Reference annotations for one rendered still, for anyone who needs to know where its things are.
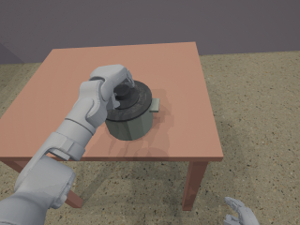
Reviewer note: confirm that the knob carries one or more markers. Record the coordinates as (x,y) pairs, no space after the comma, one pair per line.
(122,92)

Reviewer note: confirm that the robot left hand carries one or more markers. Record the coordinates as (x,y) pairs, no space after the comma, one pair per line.
(117,74)

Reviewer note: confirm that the robot right hand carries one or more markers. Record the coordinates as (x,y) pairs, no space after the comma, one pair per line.
(245,215)

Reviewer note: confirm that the lid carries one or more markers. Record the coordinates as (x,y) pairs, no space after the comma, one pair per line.
(133,107)

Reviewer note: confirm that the table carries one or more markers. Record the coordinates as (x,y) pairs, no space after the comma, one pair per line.
(183,129)

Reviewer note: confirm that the left robot forearm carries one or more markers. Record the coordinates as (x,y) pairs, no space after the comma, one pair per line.
(81,123)

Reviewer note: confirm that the pot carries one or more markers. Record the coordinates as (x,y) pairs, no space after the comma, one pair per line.
(136,128)

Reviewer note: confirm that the robot left upper arm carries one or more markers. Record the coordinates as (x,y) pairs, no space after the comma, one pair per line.
(46,186)

